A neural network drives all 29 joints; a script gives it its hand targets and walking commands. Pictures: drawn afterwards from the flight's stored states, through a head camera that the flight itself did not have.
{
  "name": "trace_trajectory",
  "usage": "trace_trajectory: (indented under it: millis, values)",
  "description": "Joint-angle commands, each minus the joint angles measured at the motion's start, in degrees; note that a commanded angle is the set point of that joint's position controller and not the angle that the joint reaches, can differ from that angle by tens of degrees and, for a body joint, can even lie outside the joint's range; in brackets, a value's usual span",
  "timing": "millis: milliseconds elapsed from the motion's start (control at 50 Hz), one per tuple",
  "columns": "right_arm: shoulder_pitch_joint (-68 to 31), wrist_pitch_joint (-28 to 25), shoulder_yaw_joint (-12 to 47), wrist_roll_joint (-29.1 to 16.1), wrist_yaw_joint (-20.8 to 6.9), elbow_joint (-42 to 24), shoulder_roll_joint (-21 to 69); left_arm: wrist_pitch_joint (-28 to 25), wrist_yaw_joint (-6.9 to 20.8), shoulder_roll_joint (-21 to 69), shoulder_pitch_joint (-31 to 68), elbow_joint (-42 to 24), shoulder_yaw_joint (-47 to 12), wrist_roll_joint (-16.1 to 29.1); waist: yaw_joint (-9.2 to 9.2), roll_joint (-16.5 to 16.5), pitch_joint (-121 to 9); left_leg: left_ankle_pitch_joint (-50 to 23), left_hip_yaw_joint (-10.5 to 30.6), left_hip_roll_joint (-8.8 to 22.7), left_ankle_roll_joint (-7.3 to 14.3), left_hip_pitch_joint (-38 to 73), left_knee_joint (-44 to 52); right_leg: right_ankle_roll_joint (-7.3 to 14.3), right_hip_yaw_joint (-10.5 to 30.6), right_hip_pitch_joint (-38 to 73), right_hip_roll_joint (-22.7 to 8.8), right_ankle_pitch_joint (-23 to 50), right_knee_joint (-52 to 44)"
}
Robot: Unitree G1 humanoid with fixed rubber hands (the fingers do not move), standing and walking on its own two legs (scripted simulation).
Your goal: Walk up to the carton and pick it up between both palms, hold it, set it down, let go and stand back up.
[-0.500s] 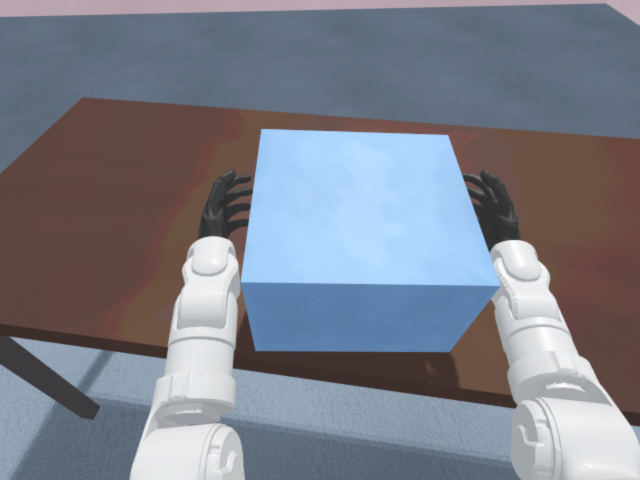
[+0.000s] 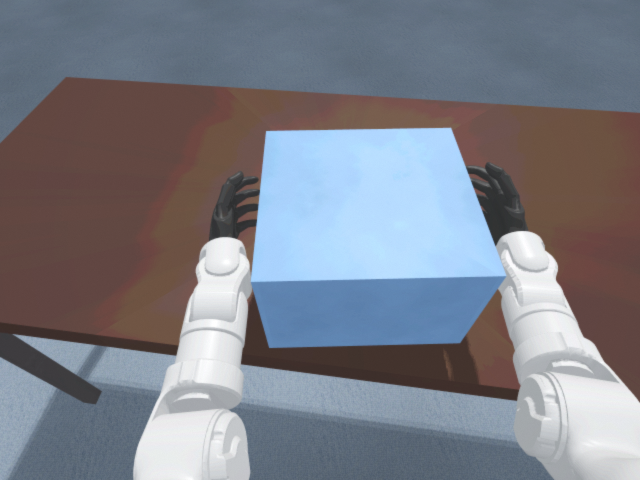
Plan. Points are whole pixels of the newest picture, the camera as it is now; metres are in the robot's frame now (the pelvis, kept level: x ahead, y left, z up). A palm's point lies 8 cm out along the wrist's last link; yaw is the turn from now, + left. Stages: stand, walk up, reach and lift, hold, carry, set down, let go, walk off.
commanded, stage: set down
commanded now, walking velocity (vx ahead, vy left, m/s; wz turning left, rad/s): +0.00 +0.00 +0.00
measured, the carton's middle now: (361, 235) +0.42 -0.05 +0.05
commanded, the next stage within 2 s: none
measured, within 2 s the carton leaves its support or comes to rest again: rests again in 1.94 s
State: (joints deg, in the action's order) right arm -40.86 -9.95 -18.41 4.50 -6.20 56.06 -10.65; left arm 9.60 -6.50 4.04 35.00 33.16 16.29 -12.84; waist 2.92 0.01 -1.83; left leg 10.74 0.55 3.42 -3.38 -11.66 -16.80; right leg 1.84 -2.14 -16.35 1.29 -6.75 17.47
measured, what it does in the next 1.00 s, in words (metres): stands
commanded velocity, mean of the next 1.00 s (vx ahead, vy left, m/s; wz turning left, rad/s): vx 0.00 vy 0.00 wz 0.00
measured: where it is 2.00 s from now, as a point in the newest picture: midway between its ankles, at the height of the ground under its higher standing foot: outside the picture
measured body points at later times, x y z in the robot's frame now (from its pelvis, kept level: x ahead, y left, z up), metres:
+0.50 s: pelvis +0.00 +0.00 +0.00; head +0.06 -0.01 +0.44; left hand +0.42 +0.12 +0.06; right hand +0.41 -0.24 +0.06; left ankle -0.03 +0.15 -0.75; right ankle +0.02 -0.10 -0.75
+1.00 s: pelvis -0.01 -0.01 +0.00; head +0.06 -0.02 +0.44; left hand +0.41 +0.11 +0.04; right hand +0.40 -0.25 +0.05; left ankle -0.03 +0.15 -0.75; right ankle +0.02 -0.10 -0.75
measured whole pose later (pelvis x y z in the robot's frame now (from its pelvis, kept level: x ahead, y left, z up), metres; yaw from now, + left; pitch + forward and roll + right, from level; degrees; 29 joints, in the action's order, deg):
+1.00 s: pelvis -0.01 -0.01 +0.00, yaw -1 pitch +12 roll +1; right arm -43.4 -14.9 -24.1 10.8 -7.9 62.1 -11.4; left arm -0.1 -8.0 4.7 37.3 44.0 18.6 -13.3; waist 1.9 -0.7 -5.1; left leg 9.0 -1.0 3.7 -3.7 -19.8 -16.6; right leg 2.5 -1.9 -25.5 1.3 -5.1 18.1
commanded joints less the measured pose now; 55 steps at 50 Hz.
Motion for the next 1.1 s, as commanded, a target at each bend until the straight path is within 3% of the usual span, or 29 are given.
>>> trace_trajectory:
  millis: [0, 320, 800, 1080]
  values:
    - [-31.62, -2.89, 12.4, 1.18, -6.53, -6.48, 19.95, -3.67, 3.71, 25.24, 30.73, -6.47, -18.24, 1.63, 0.0, 2.53, -32.05, -12.36, -4.39, -3.32, 0.89, 4.01, 0.08, -3.81, -3.23, 19.8, -0.24, 30.59, 3.34]
    - [-31.49, -5.33, 11.4, 2.2, -6.99, -3.2, 19.33, -6.7, 2.77, 26.8, 30.62, -4.65, -19.24, 2.02, 0.06, 2.45, -36.24, -15.21, -4.47, -2.82, 0.54, 2.43, -1.18, -3.49, -2.91, 19.05, -0.47, 35.63, 4.51]
    - [-31.72, -6.48, 6.88, 7.43, -8.3, 0.76, 20.53, -11.49, 2.51, 26.28, 34.14, 2.3, -15.03, 0.31, -0.56, 3.14, -36.33, -8.02, -5.29, -2.78, 1.64, -0.74, 0.73, -3.0, -3.02, 14.86, -0.97, 25.13, 2.97]
    - [-30.08, -8.0, 6.16, 9.73, -7.95, 2.67, 21.5, -14.55, 2.85, 26.37, 33.11, 5.55, -13.18, -1.3, -0.49, 3.92, -36.44, -7.61, -5.75, -2.87, 1.86, -3.52, 0.94, -3.36, -2.57, 15.96, -1.42, 27.73, 3.87]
